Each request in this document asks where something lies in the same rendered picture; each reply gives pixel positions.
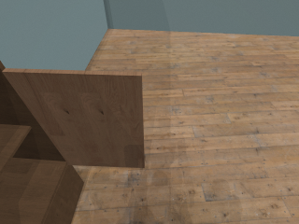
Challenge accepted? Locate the cupboard door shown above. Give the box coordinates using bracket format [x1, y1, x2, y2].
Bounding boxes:
[2, 68, 145, 168]

